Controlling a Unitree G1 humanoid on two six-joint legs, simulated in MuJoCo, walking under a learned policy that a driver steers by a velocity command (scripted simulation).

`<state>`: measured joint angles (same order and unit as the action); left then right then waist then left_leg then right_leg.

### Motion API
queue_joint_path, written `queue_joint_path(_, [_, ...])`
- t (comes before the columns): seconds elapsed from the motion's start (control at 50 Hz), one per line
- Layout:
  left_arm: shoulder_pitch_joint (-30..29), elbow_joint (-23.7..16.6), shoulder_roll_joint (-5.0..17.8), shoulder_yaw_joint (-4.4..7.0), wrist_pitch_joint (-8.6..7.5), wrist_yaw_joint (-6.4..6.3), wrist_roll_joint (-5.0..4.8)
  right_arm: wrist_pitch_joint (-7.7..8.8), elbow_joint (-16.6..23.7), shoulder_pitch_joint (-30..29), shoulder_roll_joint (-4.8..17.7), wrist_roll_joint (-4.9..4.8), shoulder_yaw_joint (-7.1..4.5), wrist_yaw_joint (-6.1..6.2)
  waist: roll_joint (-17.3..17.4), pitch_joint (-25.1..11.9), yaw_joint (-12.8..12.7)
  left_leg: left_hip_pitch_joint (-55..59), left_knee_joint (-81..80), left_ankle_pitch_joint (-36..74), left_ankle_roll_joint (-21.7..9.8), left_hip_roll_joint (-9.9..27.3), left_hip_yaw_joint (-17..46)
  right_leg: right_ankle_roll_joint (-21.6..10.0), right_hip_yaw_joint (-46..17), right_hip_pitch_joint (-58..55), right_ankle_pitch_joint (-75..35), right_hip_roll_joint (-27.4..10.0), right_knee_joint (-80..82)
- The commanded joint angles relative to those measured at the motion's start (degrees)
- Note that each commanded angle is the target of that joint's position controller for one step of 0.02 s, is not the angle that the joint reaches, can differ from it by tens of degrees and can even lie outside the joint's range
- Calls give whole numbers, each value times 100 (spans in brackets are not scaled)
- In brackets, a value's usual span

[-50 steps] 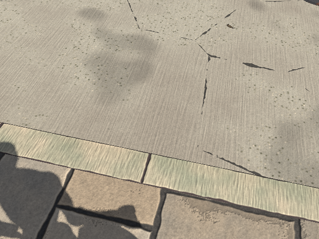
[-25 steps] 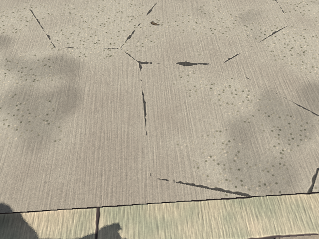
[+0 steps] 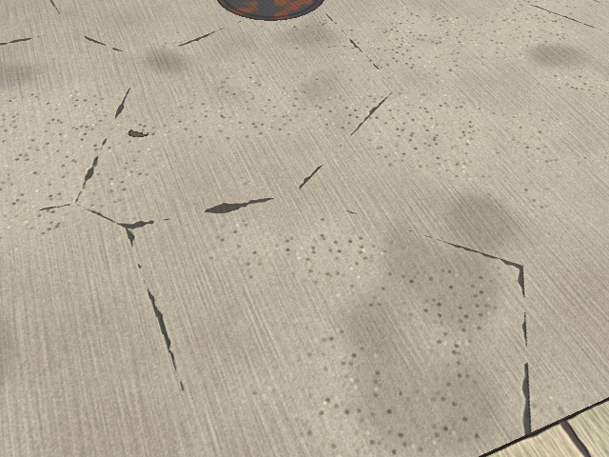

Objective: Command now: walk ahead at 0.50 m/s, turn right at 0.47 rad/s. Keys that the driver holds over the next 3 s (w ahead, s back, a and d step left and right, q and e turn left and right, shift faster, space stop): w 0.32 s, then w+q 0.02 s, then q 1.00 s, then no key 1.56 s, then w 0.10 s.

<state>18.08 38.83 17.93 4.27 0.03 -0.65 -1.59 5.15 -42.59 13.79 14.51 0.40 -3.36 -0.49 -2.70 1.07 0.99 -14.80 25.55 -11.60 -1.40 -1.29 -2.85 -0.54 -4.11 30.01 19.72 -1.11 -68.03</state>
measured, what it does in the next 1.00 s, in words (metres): goes down: right foot, then left foot 0.16 m lower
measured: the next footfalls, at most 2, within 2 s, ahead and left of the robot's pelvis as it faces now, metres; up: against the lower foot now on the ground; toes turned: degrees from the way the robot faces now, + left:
right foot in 0.32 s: +0.30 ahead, -0.16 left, +0.00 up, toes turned -7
left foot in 0.96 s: +0.46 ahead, +0.13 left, -0.16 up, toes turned +16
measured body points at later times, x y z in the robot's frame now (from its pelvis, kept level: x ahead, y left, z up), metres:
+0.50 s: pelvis +0.24 -0.07 +0.00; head +0.27 -0.08 +0.45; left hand +0.39 +0.18 -0.10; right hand +0.29 -0.36 -0.13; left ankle +0.22 +0.09 -0.65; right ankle +0.26 -0.16 -0.74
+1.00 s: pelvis +0.40 +0.02 -0.15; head +0.44 +0.04 +0.29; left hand +0.37 +0.32 -0.28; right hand +0.66 -0.18 -0.25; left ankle +0.42 +0.12 -0.90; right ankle +0.28 -0.15 -0.68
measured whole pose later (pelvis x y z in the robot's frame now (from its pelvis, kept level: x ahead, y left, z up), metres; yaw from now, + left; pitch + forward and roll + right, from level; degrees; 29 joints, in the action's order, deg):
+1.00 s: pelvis +0.40 +0.02 -0.15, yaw +14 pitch +3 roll -2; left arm 16.9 44.5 16.9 4.7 -1.3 -3.3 -1.1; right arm -1.0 -44.2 2.7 17.6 0.0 -5.7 -4.0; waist 0.6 2.2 -5.1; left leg -19.6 25.7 -5.1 -3.2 -0.4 -0.8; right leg 6.6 6.5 26.0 51.6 -12.5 -94.6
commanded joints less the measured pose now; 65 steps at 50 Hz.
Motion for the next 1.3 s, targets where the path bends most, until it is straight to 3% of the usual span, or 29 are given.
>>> queue_joint_path(0.02, [-141, -512, 216, 84, -41, 16, 11, 104, 93, 91, 693, -9, -178, -31, 846, 63, 22, 705, -1518, 303, -969, 1504, 1483, 14, -283, 1006, -334, -419, 440])
queue_joint_path(0.14, [-1110, -734, 13, -88, -265, 164, 96, 34, -313, 165, 1070, -127, -225, -11, 564, 189, 250, 756, -1642, 1398, -988, 1302, 453, -29, 109, 588, -1976, -439, 2844])
queue_joint_path(0.24, [-1662, -961, 92, -55, -323, 250, 43, -133, -711, 701, 1272, -186, -252, 14, 713, 109, 327, 1366, -1253, 2017, -951, 1575, 373, -189, 478, 168, -1512, -197, 3207])
queue_joint_path(0.3, [-259, -547, 487, 202, -287, 251, 69, -219, -777, 452, 1257, -250, -193, 40, 712, -527, -559, 1038, 359, 3557, -660, 1323, 8, -586, 799, -1958, -1457, 196, 3825])
queue_joint_path(0.32, [709, -316, 892, 361, -266, 191, 93, -195, -706, 445, 1060, -118, -103, 64, 261, -1146, -943, 40, 1915, 2552, -395, 1033, -182, -894, -27, -3547, -1805, -458, 3765])
queue_joint_path(0.34, [797, -346, 1383, 396, -282, 164, 100, -103, -549, 1114, 397, 6, 112, -7, -1280, -1747, -515, -2082, 4123, -1710, -40, 52, -45, -1822, -2582, -5168, -1119, -1907, 4264])
queue_joint_path(0.36, [789, -375, 835, 243, -318, 227, 63, 12, -608, 990, 908, -219, -16, -38, -1106, -1927, -704, -2614, 4776, -2184, -83, 36, 877, -2026, -3168, -4874, -1531, -2053, 4706])
queue_joint_path(0.38, [352, -412, 624, 143, -371, 249, 98, 28, -535, 716, 1183, -348, -116, -38, -768, -1165, -599, -2622, 5002, -1869, -49, 213, 932, -1911, -2198, -4054, -2932, -2020, 4677])
queue_joint_path(0.4, [33, -409, 410, 79, -406, 287, 134, -38, -524, 517, 1146, -345, -139, 6, -423, -863, -428, -2470, 4884, -1677, 23, 424, 857, -1747, -1419, -3504, -3937, -1755, 4645])
queue_joint_path(0.44, [-506, -377, 123, 5, -457, 311, 135, -259, -576, 611, 967, -189, -175, 90, -140, -539, -69, -1921, 4293, -1398, 170, 645, 912, -1493, -627, -2546, -4511, -1548, 4887])
queue_joint_path(0.48, [-587, -193, 171, 61, -497, 278, 210, -482, -624, 864, 573, -126, -114, 132, 5, -601, 132, -1381, 4063, -1053, 302, 598, 803, -1562, -272, -2048, -4908, -1558, 5061])
queue_joint_path(0.54, [-771, -118, 427, 146, -583, 151, 277, -604, -465, 768, 663, -63, -190, 128, 75, -606, 150, -1602, 4039, 78, 367, 592, 890, -1555, 183, -2058, -5397, -1701, 4984])
queue_joint_path(0.58, [-704, -76, 493, 173, -604, -29, 162, -610, -196, 231, 900, -185, -339, 97, -253, -307, 76, -2294, 3706, 602, 341, 604, 1126, -1294, 312, -2395, -3938, -1661, 5155])
queue_joint_path(0.66, [-449, 65, 416, 180, -466, -389, 130, -642, 225, -457, 720, -65, -364, -63, -167, -38, -124, -2555, 2565, 2000, 481, 547, 1031, -1081, 840, -2411, -2672, -1485, 4708])
queue_joint_path(0.78, [-55, 25, 575, 233, -254, -494, 175, -827, 704, -1324, 436, -104, -270, -527, -20, 33, -694, -2128, 1070, 2866, 484, 509, 631, -760, 1036, -1995, -1138, -1673, 3275])
queue_joint_path(0.84, [-170, -79, 629, 261, -191, -477, 110, -907, 715, -1521, 457, -253, -255, -628, -10, 212, -803, -1762, 530, 2498, 461, 505, 445, -554, 959, -1617, -840, -1886, 2548])
queue_joint_path(0.9, [-22, 83, 464, 229, -122, -429, 86, -889, 248, -1027, 577, -340, -332, -539, 142, 100, -766, -936, -194, 2851, 308, 593, 358, -237, 1009, -1415, -762, -2066, 1138])
queue_joint_path(0.94, [-34, 371, 349, 179, -130, -311, -20, -765, -379, 283, 744, -171, -500, -337, 389, -488, 20, 1157, -960, 3943, -73, 143, -128, 37, 1478, -825, -941, -1587, -593])
queue_joint_path(0.96, [71, 448, 141, 106, -167, -277, 33, -659, -662, 1052, 1276, -1, -644, -221, 1171, -673, 434, 2837, -729, 5932, -512, 600, 374, 380, 1713, 676, 1980, -986, -2575])
queue_joint_path(0.98, [521, 319, -179, -15, -230, -178, 133, -477, -547, 1041, 1966, 245, -645, -219, 1960, -1540, 178, 4709, 1666, 9442, -1391, 1818, 1689, 851, 1154, 2825, 4202, -667, -5128])
queue_joint_path(1.0, [98, -17, 120, -73, -350, -136, -15, -511, -412, 1080, 2002, 28, -621, -265, 1601, -2762, 493, 4916, 1495, 9707, -2188, 2376, 2479, 1026, 550, 3114, 3830, -598, -5780])
queue_joint_path(1.02, [-733, -474, 213, -110, -442, -172, -92, -600, -229, 869, 1972, 31, -566, -159, 1053, -2691, 589, 4374, 849, 7794, -2425, 2571, 2872, 912, 271, 3548, 3094, -442, -5976])
queue_joint_path(1.04, [-1006, -584, 86, -185, -453, -262, -75, -680, -180, 469, 1934, 4, -490, -28, 668, -2511, 352, 3619, 437, 5928, -2344, 2737, 3266, 826, 55, 3664, 2464, -506, -5699])
queue_joint_path(1.06, [-950, -460, 170, -193, -307, -381, -7, -747, 64, -255, 1503, -32, -283, 40, 39, -2002, 19, 2560, 206, 4712, -2159, 2737, 3155, 744, -106, 3336, 1916, -633, -4740])
queue_joint_path(1.08, [-928, -291, 226, -161, -104, -490, 126, -731, 163, -493, 1251, -23, -168, 43, 71, -1436, -29, 1435, 161, 4884, -2034, 2625, 2971, 689, -21, 2811, 1769, -560, -4561])
queue_joint_path(1.14, [-767, -411, 303, -57, 79, -600, 242, -629, 187, -413, 1276, 108, -99, 127, 462, -925, -224, 165, 211, 3619, -1559, 1704, 2495, 594, 76, 2598, 305, -106, -3926])
queue_joint_path(1.16, [-1048, -667, 97, -137, 115, -588, 272, -647, 151, -256, 1224, 65, -48, 272, 497, -662, -195, -91, 86, 3033, -1415, 1368, 2284, 701, 107, 2627, -346, 31, -3079])
queue_joint_path(1.22, [-1362, -1085, -441, -296, 111, -418, 411, -830, 236, -145, 927, -8, 29, 568, 853, -869, -212, 21, 141, 2416, -1151, 884, 2129, 892, 114, 2065, -1303, 180, -905])
queue_joint_path(1.3, [-1694, -1211, -263, -181, 72, -265, 252, -871, 479, -127, 1093, -42, -139, 622, 1096, -822, -84, -75, -76, 1340, -1134, 970, 2672, 883, -179, 907, -1240, 298, 1102])
Over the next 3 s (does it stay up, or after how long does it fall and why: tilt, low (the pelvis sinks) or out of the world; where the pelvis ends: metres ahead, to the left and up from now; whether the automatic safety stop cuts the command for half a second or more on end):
stays up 0.57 0.01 -0.16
